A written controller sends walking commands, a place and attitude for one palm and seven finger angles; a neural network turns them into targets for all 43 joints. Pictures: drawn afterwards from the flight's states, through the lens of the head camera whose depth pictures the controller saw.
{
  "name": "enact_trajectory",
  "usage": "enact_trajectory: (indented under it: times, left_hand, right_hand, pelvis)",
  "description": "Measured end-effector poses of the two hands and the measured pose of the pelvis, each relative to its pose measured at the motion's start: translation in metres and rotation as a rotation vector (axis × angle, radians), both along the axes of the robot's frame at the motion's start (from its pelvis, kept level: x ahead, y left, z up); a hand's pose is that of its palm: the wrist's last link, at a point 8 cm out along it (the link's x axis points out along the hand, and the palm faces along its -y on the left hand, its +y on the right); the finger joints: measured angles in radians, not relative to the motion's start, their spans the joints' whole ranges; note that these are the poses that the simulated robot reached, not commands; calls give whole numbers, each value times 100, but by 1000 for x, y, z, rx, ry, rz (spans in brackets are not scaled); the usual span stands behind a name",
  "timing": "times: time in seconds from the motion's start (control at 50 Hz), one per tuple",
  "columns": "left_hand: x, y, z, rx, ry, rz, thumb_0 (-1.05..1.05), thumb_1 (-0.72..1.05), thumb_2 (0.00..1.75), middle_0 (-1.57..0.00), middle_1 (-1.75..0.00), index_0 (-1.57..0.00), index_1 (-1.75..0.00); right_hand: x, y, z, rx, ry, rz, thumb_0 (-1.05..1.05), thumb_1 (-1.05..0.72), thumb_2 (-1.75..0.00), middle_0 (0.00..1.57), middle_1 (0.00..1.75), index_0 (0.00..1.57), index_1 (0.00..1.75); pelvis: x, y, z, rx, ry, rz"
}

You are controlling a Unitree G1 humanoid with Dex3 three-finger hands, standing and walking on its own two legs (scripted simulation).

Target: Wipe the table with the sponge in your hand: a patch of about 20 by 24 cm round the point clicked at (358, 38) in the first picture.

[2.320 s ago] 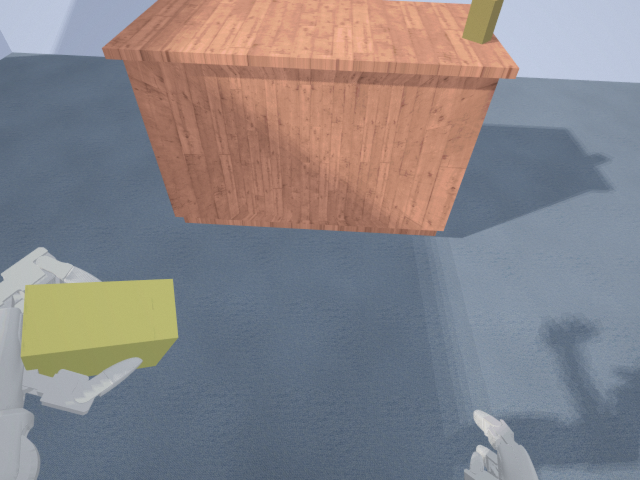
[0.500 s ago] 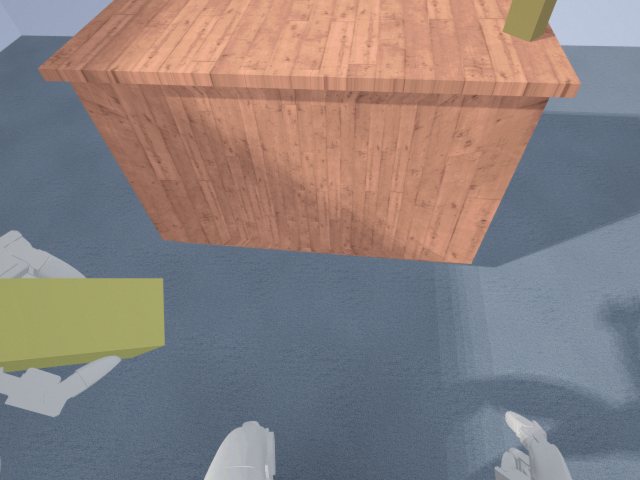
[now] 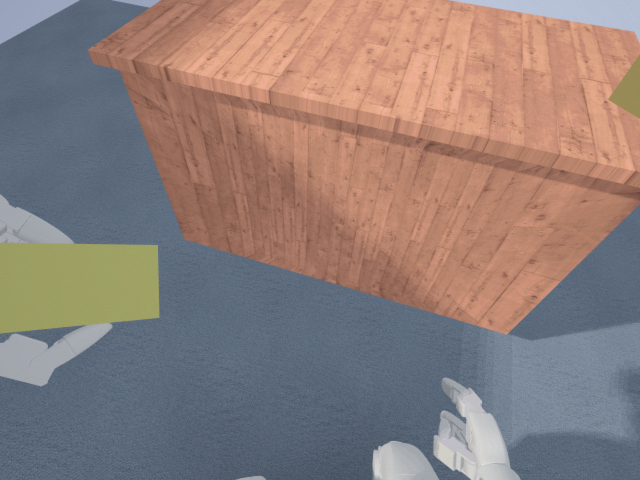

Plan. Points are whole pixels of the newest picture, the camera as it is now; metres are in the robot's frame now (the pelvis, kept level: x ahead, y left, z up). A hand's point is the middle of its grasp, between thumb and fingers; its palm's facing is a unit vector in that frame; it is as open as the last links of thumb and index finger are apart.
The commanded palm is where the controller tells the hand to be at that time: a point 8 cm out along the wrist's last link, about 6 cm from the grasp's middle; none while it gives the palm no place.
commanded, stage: turn to face it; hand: left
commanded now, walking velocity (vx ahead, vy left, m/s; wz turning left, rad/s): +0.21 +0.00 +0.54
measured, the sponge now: (89, 288) +0.24 +0.20 +0.19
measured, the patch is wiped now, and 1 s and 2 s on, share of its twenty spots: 0.00 0.00 0.00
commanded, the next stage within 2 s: take the last steps up to it in 1.76 s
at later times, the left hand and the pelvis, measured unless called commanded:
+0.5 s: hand (200, 225) +0.31 +0.12 +0.20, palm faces +0.33 -0.81 -0.48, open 9.8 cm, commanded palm +0.25 +0.18 +0.19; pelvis +0.08 -0.09 +0.01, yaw -2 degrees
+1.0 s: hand (285, 210) +0.34 +0.05 +0.19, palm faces +0.08 -0.87 -0.49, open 9.8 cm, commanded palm +0.29 +0.11 +0.19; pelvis +0.04 -0.10 +0.01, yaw -21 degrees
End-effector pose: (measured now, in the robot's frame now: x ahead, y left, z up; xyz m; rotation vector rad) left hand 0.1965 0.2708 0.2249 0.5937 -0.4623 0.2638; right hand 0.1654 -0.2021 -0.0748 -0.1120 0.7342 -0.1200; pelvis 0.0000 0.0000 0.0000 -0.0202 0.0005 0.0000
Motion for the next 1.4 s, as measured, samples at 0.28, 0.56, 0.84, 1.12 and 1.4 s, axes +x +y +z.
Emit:
enact_trajectory:
  times: [0.28, 0.56, 0.84, 1.12, 1.4]
  left_hand:
    - [7, -44, -44, -165, 105, 306, 0, -47, 98, -78, -133, -78, -132]
    - [77, -101, -9, -13, 103, -6, 0, -47, 99, -78, -133, -78, -133]
    - [103, -109, -30, -137, 104, -123, 0, -47, 99, -78, -133, -78, -133]
    - [109, -232, -34, 32, 218, -337, 0, -47, 99, -78, -133, -78, -133]
    - [68, -262, -10, 29, 157, -445, 0, -47, 99, -78, -134, -78, -133]
  right_hand:
    - [80, -69, -27, -61, 39, 159, 1, -90, -89, 20, 30, 20, 30]
    - [82, -142, 20, -111, -43, -54, 1, -91, -89, 20, 30, 20, 30]
    - [2, -116, 9, -75, 67, -166, 1, -90, -89, 20, 30, 20, 30]
    - [-99, -175, -36, 56, 112, -356, 1, -90, -89, 20, 30, 20, 30]
    - [-197, -240, -2, -89, 129, -585, 1, -91, -89, 19, 30, 19, 30]
  pelvis:
    - [65, -70, -7, 3, -29, 78]
    - [78, -91, 8, 48, 27, -71]
    - [64, -73, 8, 4, -18, -240]
    - [16, -122, -4, 9, -4, -417]
    - [-28, -135, 7, 52, 0, -545]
